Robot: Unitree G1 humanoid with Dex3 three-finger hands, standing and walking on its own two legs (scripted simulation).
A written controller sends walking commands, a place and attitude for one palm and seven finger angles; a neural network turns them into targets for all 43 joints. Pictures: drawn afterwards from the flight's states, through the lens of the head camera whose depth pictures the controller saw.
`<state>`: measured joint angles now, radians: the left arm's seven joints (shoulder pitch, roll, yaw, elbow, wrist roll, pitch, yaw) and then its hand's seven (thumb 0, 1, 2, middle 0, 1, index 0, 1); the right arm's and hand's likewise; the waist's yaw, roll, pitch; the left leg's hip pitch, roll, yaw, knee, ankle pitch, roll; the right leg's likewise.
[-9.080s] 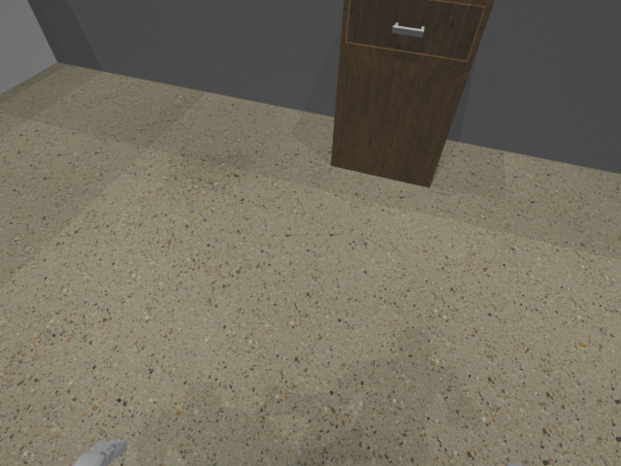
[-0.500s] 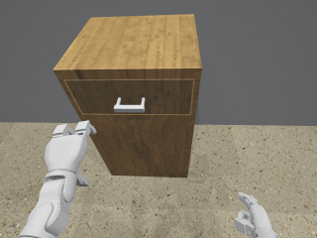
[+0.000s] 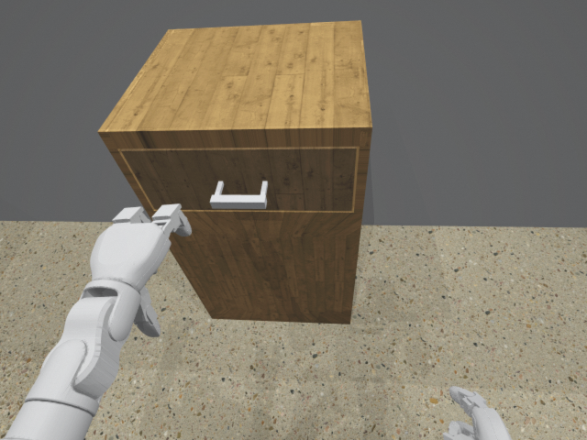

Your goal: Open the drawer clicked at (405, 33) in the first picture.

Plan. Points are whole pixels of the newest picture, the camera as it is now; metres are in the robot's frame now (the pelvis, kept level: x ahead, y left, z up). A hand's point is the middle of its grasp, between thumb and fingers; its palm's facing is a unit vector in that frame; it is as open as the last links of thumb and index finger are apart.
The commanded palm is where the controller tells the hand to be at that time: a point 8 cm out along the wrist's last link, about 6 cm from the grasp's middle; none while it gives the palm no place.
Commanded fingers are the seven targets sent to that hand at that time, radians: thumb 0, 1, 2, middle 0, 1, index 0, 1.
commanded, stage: raise the hand with hooked fingers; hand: left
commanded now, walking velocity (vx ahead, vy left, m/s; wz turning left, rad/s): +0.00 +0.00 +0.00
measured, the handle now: (240, 194) +0.56 +0.20 -0.05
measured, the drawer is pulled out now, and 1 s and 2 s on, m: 0.00 0.00 0.00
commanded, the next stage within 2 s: move the hooked fingers above the handle in 0.16 s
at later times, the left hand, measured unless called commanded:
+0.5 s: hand (182, 267) +0.32 +0.21 +0.05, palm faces -0.02 -0.05 -1.00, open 13.8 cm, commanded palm +0.31 +0.22 +0.12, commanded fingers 0.00 -0.50 0.30 -0.30 -1.20 -0.30 -1.20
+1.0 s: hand (202, 228) +0.40 +0.20 +0.04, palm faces +0.03 -0.04 -1.00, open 13.8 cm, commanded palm +0.38 +0.21 +0.09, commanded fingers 0.00 -0.50 0.30 -0.30 -1.20 -0.30 -1.20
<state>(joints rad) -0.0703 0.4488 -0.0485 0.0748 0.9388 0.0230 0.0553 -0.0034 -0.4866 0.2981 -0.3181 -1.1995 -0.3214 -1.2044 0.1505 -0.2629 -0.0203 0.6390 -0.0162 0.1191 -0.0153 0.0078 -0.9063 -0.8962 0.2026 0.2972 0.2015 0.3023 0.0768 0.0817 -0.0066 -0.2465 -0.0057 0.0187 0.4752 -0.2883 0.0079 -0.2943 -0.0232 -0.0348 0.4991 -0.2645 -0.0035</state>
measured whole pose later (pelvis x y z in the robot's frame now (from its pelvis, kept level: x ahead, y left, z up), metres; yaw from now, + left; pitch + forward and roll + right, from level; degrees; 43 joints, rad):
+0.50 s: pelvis -0.02 -0.02 +0.00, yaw +1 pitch +3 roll +1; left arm -0.28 0.42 -0.13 0.35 0.99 -0.01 0.13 0.00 -0.49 0.30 -0.32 -1.20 -0.33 -1.21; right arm 0.11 -0.24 -0.01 0.66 0.00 0.07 -0.06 0.01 -0.91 -0.90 0.20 0.30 0.20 0.30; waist 0.06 0.06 -0.01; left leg -0.29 0.01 0.00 0.50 -0.26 -0.01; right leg -0.34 -0.01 -0.05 0.54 -0.26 -0.03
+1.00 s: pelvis -0.01 +0.00 -0.01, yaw -1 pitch +9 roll +1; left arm -0.50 0.40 -0.09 0.64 1.05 -0.05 0.27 0.00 -0.49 0.30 -0.32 -1.20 -0.33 -1.21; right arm 0.27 -0.26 -0.08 0.70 0.00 0.08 -0.03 0.01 -0.91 -0.90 0.20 0.30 0.20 0.30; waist 0.00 0.05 -0.06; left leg -0.43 0.00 0.03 0.59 -0.32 0.01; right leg -0.48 -0.02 -0.02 0.61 -0.29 -0.01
